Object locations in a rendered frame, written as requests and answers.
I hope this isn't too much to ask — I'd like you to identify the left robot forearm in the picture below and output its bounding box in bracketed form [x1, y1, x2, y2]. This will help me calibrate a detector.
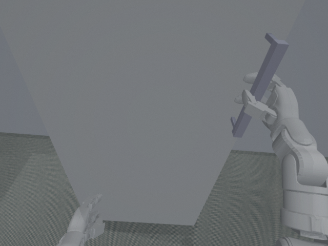
[56, 231, 85, 246]

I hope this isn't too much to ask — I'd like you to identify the right robot forearm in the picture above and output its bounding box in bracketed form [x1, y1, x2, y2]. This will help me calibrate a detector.
[270, 118, 328, 245]

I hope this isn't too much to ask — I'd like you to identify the robot left hand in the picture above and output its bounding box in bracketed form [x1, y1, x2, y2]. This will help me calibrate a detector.
[67, 193, 105, 242]

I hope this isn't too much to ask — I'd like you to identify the robot right hand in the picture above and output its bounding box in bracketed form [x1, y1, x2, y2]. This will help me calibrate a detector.
[234, 72, 299, 131]

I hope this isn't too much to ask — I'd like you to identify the fridge door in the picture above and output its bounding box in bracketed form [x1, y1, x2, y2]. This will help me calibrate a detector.
[0, 0, 305, 226]

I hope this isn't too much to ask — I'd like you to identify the handle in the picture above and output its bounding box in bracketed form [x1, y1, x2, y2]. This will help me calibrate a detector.
[230, 33, 289, 138]

